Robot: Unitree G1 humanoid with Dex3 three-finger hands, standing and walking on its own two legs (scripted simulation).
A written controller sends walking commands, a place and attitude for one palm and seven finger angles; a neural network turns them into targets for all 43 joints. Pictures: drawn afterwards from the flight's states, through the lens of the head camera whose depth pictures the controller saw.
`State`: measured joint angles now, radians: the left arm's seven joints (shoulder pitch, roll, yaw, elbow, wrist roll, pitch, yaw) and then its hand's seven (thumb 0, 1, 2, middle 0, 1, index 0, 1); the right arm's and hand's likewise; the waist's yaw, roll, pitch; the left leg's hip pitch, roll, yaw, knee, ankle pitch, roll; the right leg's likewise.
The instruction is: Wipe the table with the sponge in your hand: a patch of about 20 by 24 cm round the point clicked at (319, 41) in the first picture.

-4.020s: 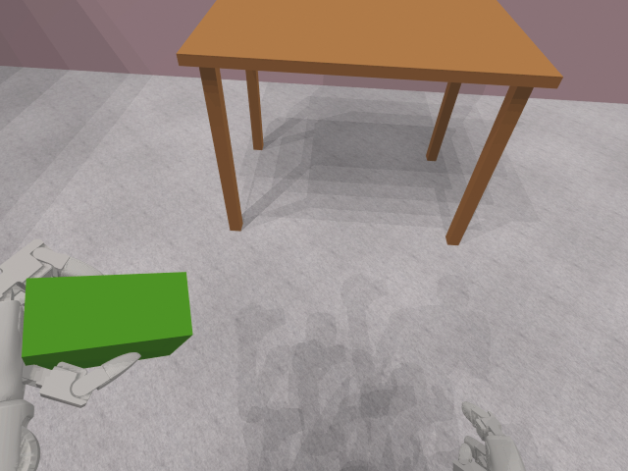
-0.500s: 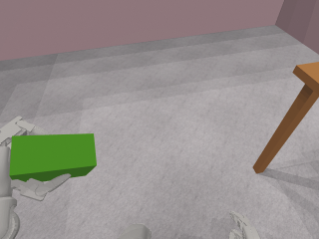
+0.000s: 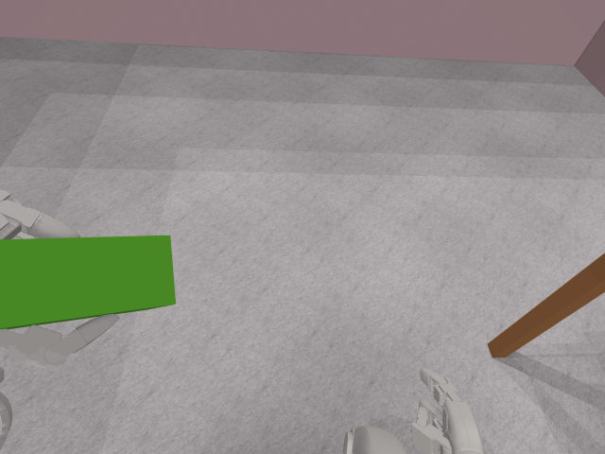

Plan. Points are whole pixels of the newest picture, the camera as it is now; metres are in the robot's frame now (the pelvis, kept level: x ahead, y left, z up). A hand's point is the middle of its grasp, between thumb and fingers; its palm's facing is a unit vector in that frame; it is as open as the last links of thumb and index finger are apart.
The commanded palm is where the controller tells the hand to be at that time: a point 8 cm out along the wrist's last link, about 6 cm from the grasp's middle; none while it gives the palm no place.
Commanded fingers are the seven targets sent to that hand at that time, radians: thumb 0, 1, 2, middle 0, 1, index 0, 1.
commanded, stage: walk to a spot facing it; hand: left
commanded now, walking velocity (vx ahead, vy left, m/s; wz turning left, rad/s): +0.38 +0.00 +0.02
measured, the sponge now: (111, 280) +0.24 +0.20 +0.16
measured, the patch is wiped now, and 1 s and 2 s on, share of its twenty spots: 0.00 0.00 0.00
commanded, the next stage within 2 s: turn to face it in 0.50 s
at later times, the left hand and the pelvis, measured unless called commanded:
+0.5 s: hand (139, 206) +0.32 +0.20 +0.18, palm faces +0.39 -0.80 -0.46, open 10.2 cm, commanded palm +0.25 +0.25 +0.18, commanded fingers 0.00 0.10 1.30 -1.20 -1.60 -1.20 -1.60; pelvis +0.12 -0.04 +0.00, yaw +6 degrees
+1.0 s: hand (171, 143) +0.41 +0.19 +0.19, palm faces +0.45 -0.73 -0.51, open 10.2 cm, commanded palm +0.37 +0.22 +0.18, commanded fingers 0.00 0.10 1.30 -1.20 -1.60 -1.20 -1.60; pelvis +0.21 -0.06 -0.01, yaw +1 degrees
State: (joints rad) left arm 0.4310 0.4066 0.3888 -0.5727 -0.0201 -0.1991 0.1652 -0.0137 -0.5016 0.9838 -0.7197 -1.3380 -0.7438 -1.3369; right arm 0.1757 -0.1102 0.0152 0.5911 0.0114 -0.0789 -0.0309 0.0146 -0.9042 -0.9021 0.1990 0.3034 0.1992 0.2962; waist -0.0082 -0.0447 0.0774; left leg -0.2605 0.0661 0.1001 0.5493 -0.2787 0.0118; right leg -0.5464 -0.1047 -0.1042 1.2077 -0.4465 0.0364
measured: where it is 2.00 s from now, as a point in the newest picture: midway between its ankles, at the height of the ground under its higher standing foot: outside the picture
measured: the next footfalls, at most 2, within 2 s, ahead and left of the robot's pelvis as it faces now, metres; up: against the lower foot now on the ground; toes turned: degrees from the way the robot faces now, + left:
right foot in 0.24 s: +0.16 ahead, -0.14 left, +0.00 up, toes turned -8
left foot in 0.62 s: +0.24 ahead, +0.12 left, +0.00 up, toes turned +17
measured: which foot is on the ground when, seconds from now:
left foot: down 0.00-0.24, up 0.26-0.60, down 0.62-1.00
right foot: up 0.00-0.22, down 0.24-0.62, up 0.64-0.98, down 1.00-1.00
